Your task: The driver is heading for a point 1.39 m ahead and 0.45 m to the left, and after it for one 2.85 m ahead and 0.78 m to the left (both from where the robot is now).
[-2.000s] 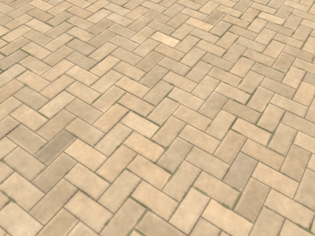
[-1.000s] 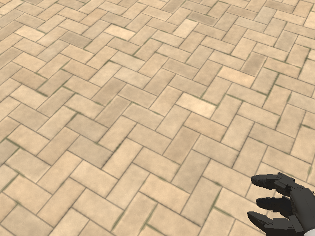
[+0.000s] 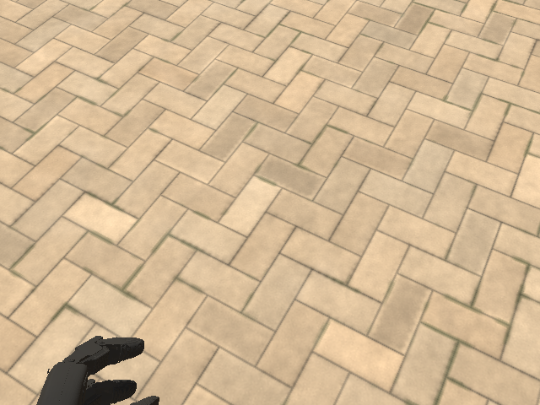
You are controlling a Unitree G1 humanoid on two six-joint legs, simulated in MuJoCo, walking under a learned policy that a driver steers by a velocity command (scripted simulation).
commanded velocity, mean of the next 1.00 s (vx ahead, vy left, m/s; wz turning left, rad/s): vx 0.04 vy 0.00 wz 0.56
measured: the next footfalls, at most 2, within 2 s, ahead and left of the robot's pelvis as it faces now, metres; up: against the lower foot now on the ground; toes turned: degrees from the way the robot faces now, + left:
right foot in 0.32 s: +0.27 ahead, -0.15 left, +0.00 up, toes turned +31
left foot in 0.76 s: +0.07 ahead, +0.04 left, +0.00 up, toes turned +40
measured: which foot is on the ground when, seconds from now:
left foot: down 0.00-0.30, up 0.32-0.74, down 0.76-1.00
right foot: up 0.00-0.30, down 0.32-0.76, up 0.78-1.00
